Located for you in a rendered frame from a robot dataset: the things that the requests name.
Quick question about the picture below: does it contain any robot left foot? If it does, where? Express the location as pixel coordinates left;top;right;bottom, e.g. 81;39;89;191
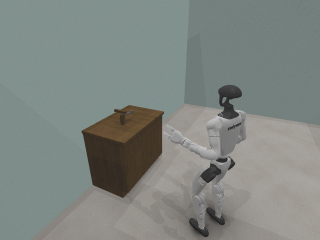
189;218;209;237

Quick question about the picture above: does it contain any robot left hand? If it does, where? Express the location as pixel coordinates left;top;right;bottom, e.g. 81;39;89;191
162;125;184;144

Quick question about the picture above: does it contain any right robot thigh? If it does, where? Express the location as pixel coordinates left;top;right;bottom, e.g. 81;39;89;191
212;156;235;194

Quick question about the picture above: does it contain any tap lever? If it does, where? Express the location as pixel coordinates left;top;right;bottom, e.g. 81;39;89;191
124;110;134;116

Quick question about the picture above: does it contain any counter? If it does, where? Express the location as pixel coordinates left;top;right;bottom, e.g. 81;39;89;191
81;105;164;198

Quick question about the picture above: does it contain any robot left upper arm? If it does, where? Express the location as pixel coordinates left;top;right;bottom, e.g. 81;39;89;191
206;117;222;161

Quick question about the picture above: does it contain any left robot forearm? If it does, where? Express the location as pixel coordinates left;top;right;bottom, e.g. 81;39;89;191
181;137;217;160

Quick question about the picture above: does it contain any robot right upper arm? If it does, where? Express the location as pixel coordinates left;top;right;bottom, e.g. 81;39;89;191
234;110;247;142

